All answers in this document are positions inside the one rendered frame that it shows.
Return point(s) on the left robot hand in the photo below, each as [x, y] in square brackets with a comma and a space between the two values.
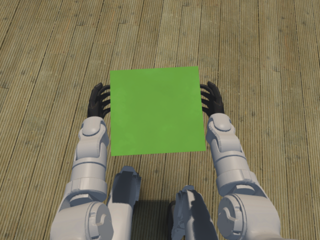
[96, 106]

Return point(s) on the right robot hand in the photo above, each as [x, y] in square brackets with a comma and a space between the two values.
[214, 102]

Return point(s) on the right robot forearm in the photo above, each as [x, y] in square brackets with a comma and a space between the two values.
[232, 170]

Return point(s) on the left robot forearm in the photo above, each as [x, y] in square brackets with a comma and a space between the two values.
[87, 183]

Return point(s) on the right robot shin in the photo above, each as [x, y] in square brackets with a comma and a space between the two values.
[178, 230]

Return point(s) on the right robot thigh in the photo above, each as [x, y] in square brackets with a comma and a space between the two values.
[198, 224]

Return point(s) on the left robot upper arm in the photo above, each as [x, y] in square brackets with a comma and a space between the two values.
[89, 221]

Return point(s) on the right robot upper arm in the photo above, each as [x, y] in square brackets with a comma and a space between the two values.
[248, 217]

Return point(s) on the carton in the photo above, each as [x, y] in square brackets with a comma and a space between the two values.
[156, 111]

